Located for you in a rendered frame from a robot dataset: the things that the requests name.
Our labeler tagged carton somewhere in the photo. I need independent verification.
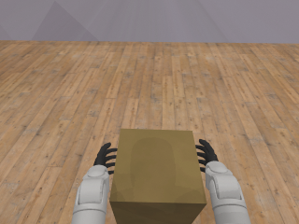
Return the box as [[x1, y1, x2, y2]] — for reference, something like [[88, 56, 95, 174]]
[[109, 128, 207, 224]]

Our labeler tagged robot right hand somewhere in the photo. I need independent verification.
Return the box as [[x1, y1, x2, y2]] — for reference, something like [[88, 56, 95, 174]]
[[195, 139, 219, 173]]

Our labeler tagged right robot forearm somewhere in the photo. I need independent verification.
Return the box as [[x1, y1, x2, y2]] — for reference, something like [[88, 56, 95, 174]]
[[205, 161, 251, 224]]

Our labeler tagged robot left hand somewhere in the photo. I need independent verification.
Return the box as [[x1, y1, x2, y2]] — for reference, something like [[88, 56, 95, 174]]
[[93, 142, 118, 175]]

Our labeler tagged left robot forearm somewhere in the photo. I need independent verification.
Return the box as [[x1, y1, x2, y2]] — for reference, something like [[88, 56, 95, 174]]
[[71, 164, 109, 224]]

